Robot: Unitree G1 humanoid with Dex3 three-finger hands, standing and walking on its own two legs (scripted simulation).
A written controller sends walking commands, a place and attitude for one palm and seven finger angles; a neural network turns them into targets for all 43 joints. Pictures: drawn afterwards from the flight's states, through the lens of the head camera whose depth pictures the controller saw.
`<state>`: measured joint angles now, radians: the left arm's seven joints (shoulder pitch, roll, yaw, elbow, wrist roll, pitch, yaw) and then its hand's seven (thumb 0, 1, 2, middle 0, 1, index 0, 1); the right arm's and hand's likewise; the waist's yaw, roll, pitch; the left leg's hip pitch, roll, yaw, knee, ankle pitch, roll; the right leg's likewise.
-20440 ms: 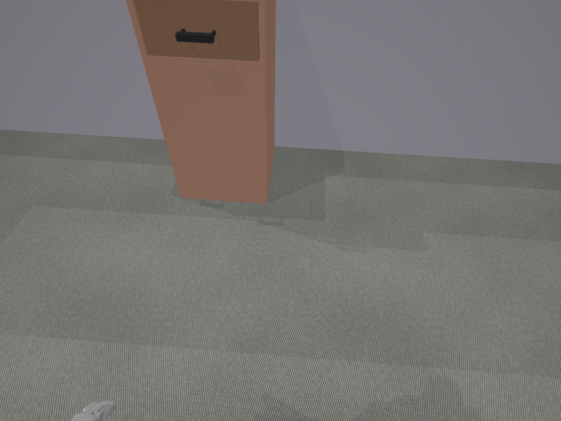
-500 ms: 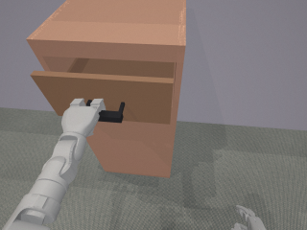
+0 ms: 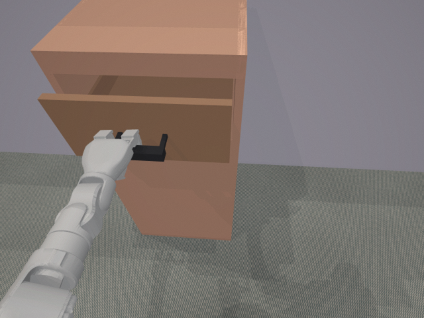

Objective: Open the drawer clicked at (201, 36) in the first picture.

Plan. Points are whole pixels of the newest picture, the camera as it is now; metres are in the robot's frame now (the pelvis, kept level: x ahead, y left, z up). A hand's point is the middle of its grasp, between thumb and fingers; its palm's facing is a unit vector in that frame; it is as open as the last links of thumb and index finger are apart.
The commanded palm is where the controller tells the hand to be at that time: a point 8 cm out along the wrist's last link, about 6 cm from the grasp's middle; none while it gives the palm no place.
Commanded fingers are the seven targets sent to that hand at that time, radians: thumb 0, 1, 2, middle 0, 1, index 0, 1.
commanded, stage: pull the drawer open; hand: left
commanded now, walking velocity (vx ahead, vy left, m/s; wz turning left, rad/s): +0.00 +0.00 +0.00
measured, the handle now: (139, 145) +0.45 +0.18 +0.06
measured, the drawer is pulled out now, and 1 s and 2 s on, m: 0.08 0.24 0.30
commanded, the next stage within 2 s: open the thumb to release the handle in 1.72 s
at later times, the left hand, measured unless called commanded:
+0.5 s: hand (109, 203) +0.32 +0.22 +0.04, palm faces +0.05 -0.14 -0.99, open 5.5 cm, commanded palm +0.27 +0.21 +0.10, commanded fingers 0.00 0.90 0.90 -0.40 -1.35 -0.40 -1.35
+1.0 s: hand (94, 246) +0.23 +0.22 +0.04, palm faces +0.04 -0.10 -0.99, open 5.6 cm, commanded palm +0.21 +0.21 +0.10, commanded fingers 0.00 0.90 0.90 -0.40 -1.35 -0.40 -1.35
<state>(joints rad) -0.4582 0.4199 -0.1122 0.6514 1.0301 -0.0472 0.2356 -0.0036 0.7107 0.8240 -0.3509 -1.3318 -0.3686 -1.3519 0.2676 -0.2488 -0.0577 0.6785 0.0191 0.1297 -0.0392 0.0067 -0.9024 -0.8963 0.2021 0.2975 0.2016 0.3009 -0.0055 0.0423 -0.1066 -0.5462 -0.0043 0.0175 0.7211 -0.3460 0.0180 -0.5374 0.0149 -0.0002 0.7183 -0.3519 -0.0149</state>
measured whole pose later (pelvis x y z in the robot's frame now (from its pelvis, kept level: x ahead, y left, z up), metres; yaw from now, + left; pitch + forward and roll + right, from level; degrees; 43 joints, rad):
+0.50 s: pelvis +0.03 +0.01 +0.00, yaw -1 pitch +9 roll +0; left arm 0.09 0.36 -0.10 0.05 1.01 0.07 0.25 0.01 0.74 0.81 -0.29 -1.35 -0.39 -1.35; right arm 0.17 -0.24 -0.04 0.58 0.01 0.12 0.03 0.01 -0.90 -0.90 0.20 0.30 0.20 0.30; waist 0.04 0.05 -0.13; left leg -0.46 -0.01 0.05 0.70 -0.39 0.03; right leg -0.46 0.01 0.03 0.69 -0.38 0.00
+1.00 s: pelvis +0.03 -0.01 -0.01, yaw +0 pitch +8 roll +0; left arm 0.40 0.39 -0.04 -0.21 1.02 0.01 0.27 0.01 0.73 0.82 -0.31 -1.32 -0.39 -1.35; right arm 0.11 -0.23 0.00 0.59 -0.05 0.09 0.03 0.01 -0.90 -0.90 0.20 0.30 0.20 0.30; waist 0.10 0.06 -0.10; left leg -0.48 0.01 0.01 0.77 -0.42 0.00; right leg -0.48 0.03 0.00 0.78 -0.44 -0.03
